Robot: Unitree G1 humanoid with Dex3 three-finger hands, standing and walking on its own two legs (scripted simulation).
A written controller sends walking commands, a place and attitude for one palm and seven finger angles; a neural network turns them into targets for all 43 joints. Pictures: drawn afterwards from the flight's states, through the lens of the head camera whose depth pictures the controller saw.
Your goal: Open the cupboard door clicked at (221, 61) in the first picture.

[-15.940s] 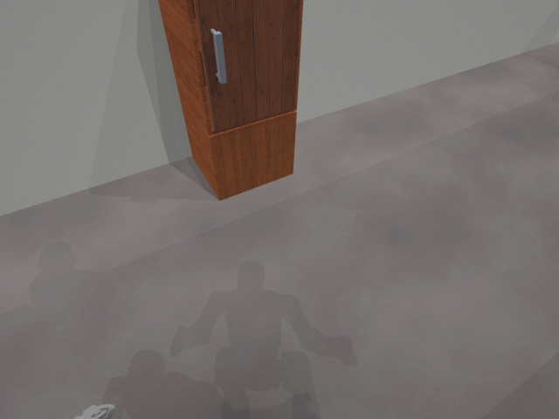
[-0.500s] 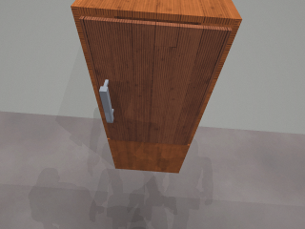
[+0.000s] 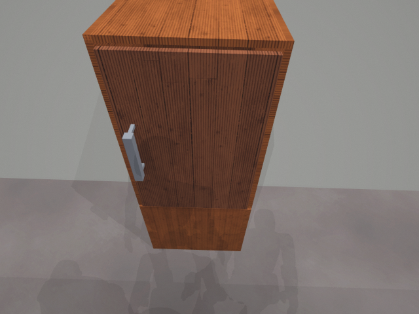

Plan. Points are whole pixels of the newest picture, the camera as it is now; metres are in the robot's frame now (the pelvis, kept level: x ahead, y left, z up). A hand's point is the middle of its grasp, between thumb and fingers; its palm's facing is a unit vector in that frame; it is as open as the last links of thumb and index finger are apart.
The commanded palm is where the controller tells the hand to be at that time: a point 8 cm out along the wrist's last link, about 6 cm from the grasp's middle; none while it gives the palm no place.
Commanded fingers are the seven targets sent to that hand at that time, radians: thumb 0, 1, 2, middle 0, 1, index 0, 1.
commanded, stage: come to a stop and stand still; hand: left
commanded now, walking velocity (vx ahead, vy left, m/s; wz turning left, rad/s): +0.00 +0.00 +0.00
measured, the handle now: (136, 153) +0.53 +0.23 -0.03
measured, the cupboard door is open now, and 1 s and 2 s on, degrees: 0 0 0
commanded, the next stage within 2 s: look again from close up in 0.12 s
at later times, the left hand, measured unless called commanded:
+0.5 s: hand out of the picture +0.01 +0.17 -0.17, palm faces -0.01 -0.98 -0.17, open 7.4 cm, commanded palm none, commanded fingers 0.00 0.90 0.90 -0.20 -0.30 -0.20 -0.30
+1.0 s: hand (106, 266) +0.21 +0.21 -0.01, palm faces +0.21 -0.97 -0.12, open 7.6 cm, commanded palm +0.12 +0.25 -0.06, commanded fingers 0.00 0.64 0.79 -0.22 -0.47 -0.22 -0.47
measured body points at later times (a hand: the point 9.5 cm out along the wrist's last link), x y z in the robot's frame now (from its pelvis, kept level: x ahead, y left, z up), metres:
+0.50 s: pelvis +0.01 +0.01 +0.00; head +0.02 +0.01 +0.45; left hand +0.01 +0.23 -0.16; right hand +0.01 -0.21 -0.15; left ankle -0.01 +0.10 -0.74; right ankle -0.02 -0.06 -0.74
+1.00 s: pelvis +0.00 +0.02 -0.01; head +0.00 +0.00 +0.44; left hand +0.20 +0.26 +0.00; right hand +0.11 -0.23 -0.13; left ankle -0.01 +0.10 -0.74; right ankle -0.01 -0.06 -0.74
